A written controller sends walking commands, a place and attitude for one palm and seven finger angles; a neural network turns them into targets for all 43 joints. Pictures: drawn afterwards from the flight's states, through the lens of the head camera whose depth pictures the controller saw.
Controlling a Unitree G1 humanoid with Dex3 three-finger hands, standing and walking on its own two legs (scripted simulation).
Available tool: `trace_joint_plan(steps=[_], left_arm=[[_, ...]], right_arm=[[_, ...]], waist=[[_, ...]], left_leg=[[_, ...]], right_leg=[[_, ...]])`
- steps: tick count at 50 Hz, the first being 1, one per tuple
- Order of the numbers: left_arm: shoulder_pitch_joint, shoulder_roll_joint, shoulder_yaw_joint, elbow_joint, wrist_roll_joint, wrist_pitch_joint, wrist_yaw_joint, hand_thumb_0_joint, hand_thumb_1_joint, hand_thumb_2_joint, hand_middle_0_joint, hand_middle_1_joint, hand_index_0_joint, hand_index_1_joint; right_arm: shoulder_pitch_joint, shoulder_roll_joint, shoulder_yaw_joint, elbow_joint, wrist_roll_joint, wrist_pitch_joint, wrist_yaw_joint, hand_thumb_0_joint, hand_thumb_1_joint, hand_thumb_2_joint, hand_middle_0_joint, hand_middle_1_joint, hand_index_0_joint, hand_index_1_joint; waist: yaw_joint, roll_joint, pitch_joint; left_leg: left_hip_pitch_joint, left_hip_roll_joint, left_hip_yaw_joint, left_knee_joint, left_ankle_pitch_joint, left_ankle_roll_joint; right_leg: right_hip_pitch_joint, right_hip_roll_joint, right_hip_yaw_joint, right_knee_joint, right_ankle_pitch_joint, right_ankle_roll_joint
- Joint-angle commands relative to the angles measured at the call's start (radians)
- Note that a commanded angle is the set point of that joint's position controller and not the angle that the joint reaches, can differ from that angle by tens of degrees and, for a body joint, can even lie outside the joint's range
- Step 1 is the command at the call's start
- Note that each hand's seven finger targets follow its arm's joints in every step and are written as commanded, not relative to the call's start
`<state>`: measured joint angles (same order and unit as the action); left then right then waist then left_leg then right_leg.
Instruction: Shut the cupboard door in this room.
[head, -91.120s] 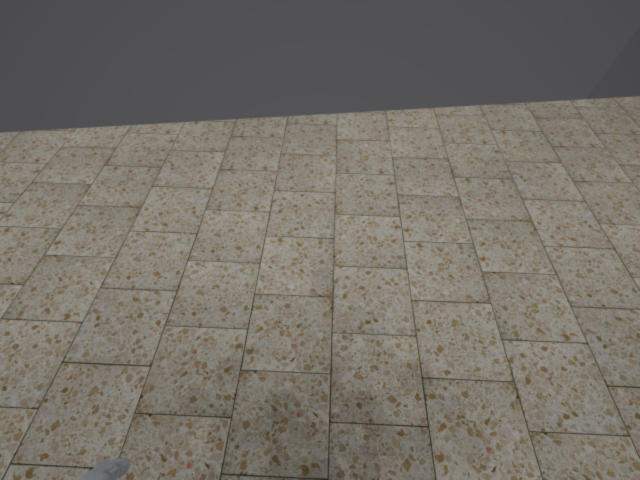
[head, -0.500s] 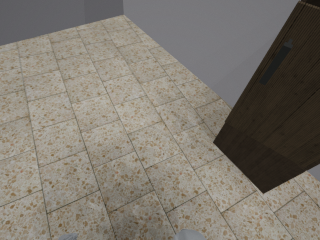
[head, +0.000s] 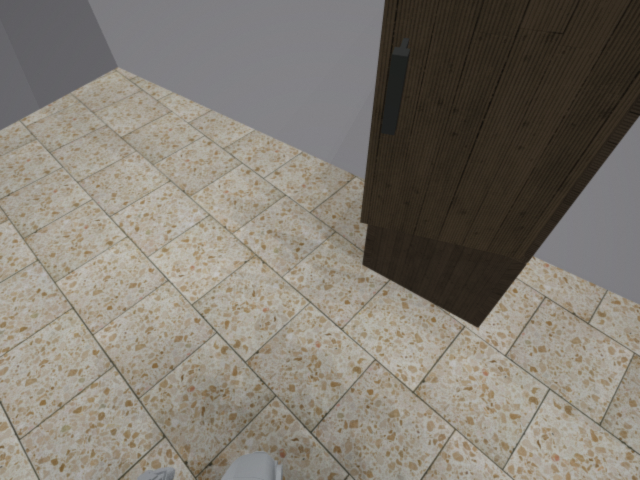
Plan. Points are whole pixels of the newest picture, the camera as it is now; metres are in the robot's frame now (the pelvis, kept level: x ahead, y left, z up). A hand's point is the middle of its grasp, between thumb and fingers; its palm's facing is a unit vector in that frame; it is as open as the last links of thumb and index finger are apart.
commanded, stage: turn to face it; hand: left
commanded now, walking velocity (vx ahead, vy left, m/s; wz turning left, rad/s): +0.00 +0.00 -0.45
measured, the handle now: (396, 87) +0.72 -0.10 +0.08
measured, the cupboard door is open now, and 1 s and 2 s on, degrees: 17 17 17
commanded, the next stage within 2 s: take the last steps up to it in 0.38 s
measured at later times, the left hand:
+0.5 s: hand (188, 466) +0.16 +0.20 -0.16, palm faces -0.22 -0.95 -0.23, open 7.4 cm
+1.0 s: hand (219, 441) +0.19 +0.17 -0.18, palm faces -0.32 -0.94 -0.12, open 7.4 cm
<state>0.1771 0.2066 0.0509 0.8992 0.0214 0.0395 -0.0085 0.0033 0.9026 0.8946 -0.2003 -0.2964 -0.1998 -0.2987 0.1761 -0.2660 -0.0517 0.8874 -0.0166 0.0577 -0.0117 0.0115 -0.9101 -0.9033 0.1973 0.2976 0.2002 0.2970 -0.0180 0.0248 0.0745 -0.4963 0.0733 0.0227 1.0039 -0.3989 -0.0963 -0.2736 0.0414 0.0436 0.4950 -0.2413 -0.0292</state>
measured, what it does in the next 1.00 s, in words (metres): walks ahead, turning right: left foot, then right foot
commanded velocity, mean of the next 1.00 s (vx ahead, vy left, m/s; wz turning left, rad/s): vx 0.16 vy -0.06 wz -0.23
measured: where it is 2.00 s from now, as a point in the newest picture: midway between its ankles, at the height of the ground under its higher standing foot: (383, 476)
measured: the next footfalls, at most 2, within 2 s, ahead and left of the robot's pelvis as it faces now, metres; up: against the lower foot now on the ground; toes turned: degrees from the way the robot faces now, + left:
left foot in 0.14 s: +0.07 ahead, +0.14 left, +0.00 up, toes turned -2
right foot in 0.52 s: +0.00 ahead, -0.11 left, +0.00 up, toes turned -16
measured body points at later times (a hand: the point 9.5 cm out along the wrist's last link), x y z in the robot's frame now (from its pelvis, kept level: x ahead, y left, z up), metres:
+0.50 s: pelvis +0.01 +0.02 +0.00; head +0.05 +0.02 +0.45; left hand +0.17 +0.25 -0.14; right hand -0.02 -0.22 -0.15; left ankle +0.03 +0.14 -0.74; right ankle -0.04 -0.10 -0.72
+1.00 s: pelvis +0.10 +0.00 +0.01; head +0.13 +0.03 +0.45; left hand +0.21 +0.22 -0.17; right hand +0.02 -0.23 -0.12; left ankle +0.12 +0.10 -0.74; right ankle +0.02 -0.12 -0.65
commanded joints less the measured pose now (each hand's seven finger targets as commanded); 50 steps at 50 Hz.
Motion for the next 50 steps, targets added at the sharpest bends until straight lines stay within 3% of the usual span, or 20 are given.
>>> trace_joint_plan(steps=[1, 5, 6, 7, 8, 13, 19, 23, 25, 26, 27, 28, 32, 37, 40, 41, 42, 43, 46, 50], left_arm=[[0.009, 0.23, 0.064, -0.073, 0.007, -0.019, 0.014, 0.0, 0.9, 0.9, -0.2, -0.3, -0.2, -0.3], [-0.04, 0.215, 0.062, -0.073, -0.003, -0.008, 0.012, 0.0, 0.9, 0.9, -0.2, -0.3, -0.2, -0.3], [-0.03, 0.174, 0.054, -0.084, -0.01, -0.003, 0.009, 0.0, 0.9, 0.9, -0.2, -0.3, -0.2, -0.3], [0.002, 0.116, 0.044, -0.096, -0.017, 0.0, -0.001, 0.0, 0.9, 0.9, -0.2, -0.3, -0.2, -0.3], [-0.004, 0.131, 0.043, -0.102, -0.007, -0.001, -0.004, 0.0, 0.9, 0.9, -0.2, -0.3, -0.2, -0.3], [-0.012, 0.109, 0.047, -0.048, -0.002, 0.011, -0.017, 0.0, 0.9, 0.9, -0.2, -0.3, -0.2, -0.3], [-0.067, 0.074, 0.027, -0.044, -0.002, 0.012, -0.016, 0.0, 0.9, 0.9, -0.2, -0.3, -0.2, -0.3], [-0.005, 0.072, 0.024, -0.017, -0.003, 0.001, -0.008, 0.0, 0.9, 0.9, -0.2, -0.3, -0.2, -0.3], [0.077, 0.144, 0.038, 0.011, 0.003, -0.014, 0.0, 0.0, 0.9, 0.9, -0.2, -0.3, -0.2, -0.3], [0.113, 0.23, 0.051, 0.029, 0.011, -0.021, 0.007, 0.0, 0.9, 0.9, -0.2, -0.3, -0.2, -0.3], [0.145, 0.267, 0.052, 0.033, 0.004, -0.018, 0.005, 0.0, 0.9, 0.9, -0.2, -0.3, -0.2, -0.3], [0.129, 0.241, 0.06, 0.036, 0.007, -0.025, 0.012, 0.0, 0.9, 0.9, -0.2, -0.3, -0.2, -0.3], [0.028, 0.149, 0.034, 0.021, 0.003, -0.049, 0.015, 0.0, 0.9, 0.9, -0.2, -0.3, -0.2, -0.3], [0.055, 0.166, 0.042, 0.05, 0.009, -0.059, 0.006, 0.0, 0.9, 0.9, -0.2, -0.3, -0.2, -0.3], [0.022, 0.143, 0.043, 0.058, -0.002, -0.05, -0.001, 0.0, 0.9, 0.9, -0.2, -0.3, -0.2, -0.3], [0.045, 0.084, 0.032, 0.05, -0.008, -0.047, -0.008, 0.0, 0.9, 0.9, -0.2, -0.3, -0.2, -0.3], [0.062, 0.033, 0.019, 0.023, -0.012, -0.046, -0.018, 0.0, 0.9, 0.9, -0.2, -0.3, -0.2, -0.3], [-0.015, 0.089, 0.025, 0.0, 0.009, -0.041, -0.02, 0.0, 0.9, 0.9, -0.2, -0.3, -0.2, -0.3], [-0.028, 0.079, 0.036, 0.027, 0.017, -0.039, -0.036, 0.0, 0.9, 0.9, -0.2, -0.3, -0.2, -0.3], [0.013, 0.03, 0.024, 0.061, 0.01, -0.026, -0.041, 0.0, 0.9, 0.9, -0.2, -0.3, -0.2, -0.3]], right_arm=[[-0.014, -0.065, -0.015, -0.089, 0.006, -0.03, -0.007, 0.0, -0.9, -0.9, 0.2, 0.3, 0.2, 0.3], [0.104, -0.066, -0.011, -0.054, 0.01, -0.047, -0.019, 0.0, -0.9, -0.9, 0.2, 0.3, 0.2, 0.3], [0.122, -0.114, -0.017, -0.048, 0.005, -0.058, -0.024, 0.0, -0.9, -0.9, 0.2, 0.3, 0.2, 0.3], [0.129, -0.209, -0.033, -0.057, -0.01, -0.062, -0.025, 0.0, -0.9, -0.9, 0.2, 0.3, 0.2, 0.3], [0.128, -0.223, -0.032, -0.073, -0.014, -0.056, -0.026, 0.0, -0.9, -0.9, 0.2, 0.3, 0.2, 0.3], [0.066, -0.131, -0.008, -0.066, -0.018, -0.064, -0.038, 0.0, -0.9, -0.9, 0.2, 0.3, 0.2, 0.3], [0.141, -0.134, -0.022, 0.002, -0.016, -0.055, -0.032, 0.0, -0.9, -0.9, 0.2, 0.3, 0.2, 0.3], [0.124, -0.145, -0.033, 0.025, -0.01, -0.046, -0.025, 0.0, -0.9, -0.9, 0.2, 0.3, 0.2, 0.3], [0.121, -0.102, -0.031, 0.025, 0.003, -0.045, -0.016, 0.0, -0.9, -0.9, 0.2, 0.3, 0.2, 0.3], [0.085, -0.032, -0.015, -0.007, 0.005, -0.045, -0.01, 0.0, -0.9, -0.9, 0.2, 0.3, 0.2, 0.3], [0.028, -0.039, -0.01, -0.029, -0.003, -0.034, -0.008, 0.0, -0.9, -0.9, 0.2, 0.3, 0.2, 0.3], [0.004, -0.047, -0.016, -0.025, -0.007, -0.032, -0.012, 0.0, -0.9, -0.9, 0.2, 0.3, 0.2, 0.3], [0.045, -0.047, -0.018, 0.017, -0.015, -0.046, 0.01, 0.0, -0.9, -0.9, 0.2, 0.3, 0.2, 0.3], [0.054, -0.017, -0.013, 0.008, -0.013, -0.065, 0.014, 0.0, -0.9, -0.9, 0.2, 0.3, 0.2, 0.3], [0.223, -0.035, -0.011, 0.059, -0.015, -0.092, -0.001, 0.0, -0.9, -0.9, 0.2, 0.3, 0.2, 0.3], [0.315, -0.107, -0.024, 0.093, -0.024, -0.104, -0.011, 0.0, -0.9, -0.9, 0.2, 0.3, 0.2, 0.3], [0.406, -0.216, -0.047, 0.106, -0.04, -0.107, -0.022, 0.0, -0.9, -0.9, 0.2, 0.3, 0.2, 0.3], [0.413, -0.22, -0.044, 0.11, -0.034, -0.1, -0.031, 0.0, -0.9, -0.9, 0.2, 0.3, 0.2, 0.3], [0.26, -0.116, -0.013, 0.07, -0.025, -0.108, -0.035, 0.0, -0.9, -0.9, 0.2, 0.3, 0.2, 0.3], [0.278, -0.072, -0.002, 0.1, -0.017, -0.126, -0.036, 0.0, -0.9, -0.9, 0.2, 0.3, 0.2, 0.3]], waist=[[0.03, -0.164, -0.123], [-0.026, -0.159, -0.139], [-0.027, -0.043, -0.149], [-0.021, 0.23, -0.143], [-0.025, 0.256, -0.123], [0.011, 0.132, -0.103], [-0.025, 0.163, -0.117], [0.007, 0.151, -0.136], [0.04, -0.002, -0.164], [0.059, -0.252, -0.134], [0.098, -0.251, -0.089], [0.082, -0.316, -0.057], [0.005, -0.191, -0.009], [0.009, -0.175, -0.007], [-0.068, -0.1, -0.053], [-0.096, 0.113, -0.095], [-0.116, 0.356, -0.112], [-0.128, 0.238, -0.073], [-0.041, 0.1, 0.043], [-0.016, 0.101, -0.005]], left_leg=[[0.025, -0.016, -0.003, -0.17, -0.028, 0.012], [0.285, -0.04, 0.003, -0.523, 0.156, 0.033], [0.402, 0.049, -0.089, -0.644, 0.168, 0.067], [0.461, 0.273, -0.315, -0.708, 0.245, 0.159], [0.37, 0.394, -0.391, -0.747, 0.259, 0.25], [0.374, 0.242, -0.113, -0.661, 0.6, 0.234], [0.399, 0.248, -0.059, -0.629, 0.629, 0.243], [0.35, 0.234, -0.023, -0.557, 0.558, 0.204], [0.181, 0.162, 0.05, -0.426, 0.294, 0.112], [-0.034, 0.018, 0.157, -0.264, -0.128, 0.052], [-0.095, -0.018, 0.08, -0.064, -0.265, 0.052], [-0.196, -0.011, 0.014, 0.052, -0.213, 0.057], [-0.104, 0.031, 0.031, 0.051, -0.008, 0.041], [0.043, 0.006, 0.075, -0.236, 0.007, 0.049], [0.36, -0.02, 0.095, -0.521, 0.156, 0.054], [0.516, 0.104, -0.097, -0.642, 0.026, 0.09], [0.613, 0.383, -0.473, -0.779, -0.127, 0.195], [0.528, 0.447, -0.561, -0.842, -0.189, 0.246], [0.342, 0.353, -0.324, -0.853, -0.026, 0.214], [0.407, 0.254, -0.047, -0.803, 0.374, 0.192]], right_leg=[[0.107, -0.254, 0.303, -0.137, 0.28, -0.17], [-0.017, -0.195, 0.298, -0.045, 0.243, -0.09], [-0.131, -0.111, 0.243, 0.031, 0.13, -0.038], [-0.261, 0.023, 0.093, 0.218, -0.149, 0.019], [-0.259, 0.012, 0.004, 0.415, -0.359, 0.04], [-0.257, -0.05, -0.016, 0.613, -0.219, 0.076], [-0.134, -0.044, -0.089, 0.338, -0.228, 0.068], [0.031, -0.025, -0.124, 0.055, -0.054, 0.046], [0.267, -0.141, 0.022, -0.161, 0.11, -0.001], [0.336, -0.345, 0.273, -0.227, 0.13, -0.095], [0.245, -0.415, 0.338, -0.265, 0.002, -0.188], [0.251, -0.376, 0.383, -0.295, -0.058, -0.211], [0.128, -0.264, 0.145, -0.276, -0.04, -0.173], [0.075, -0.256, 0.156, -0.272, -0.09, -0.183], [-0.053, -0.182, 0.106, -0.107, -0.16, -0.124], [-0.177, -0.092, 0.046, 0.11, -0.171, -0.073], [-0.378, 0.01, -0.094, 0.404, -0.324, -0.013], [-0.424, -0.031, -0.004, 0.587, -0.32, -0.017], [-0.42, -0.114, 0.018, 0.711, -0.103, 0.005], [-0.371, -0.105, -0.032, 0.598, 0.008, 0.035]])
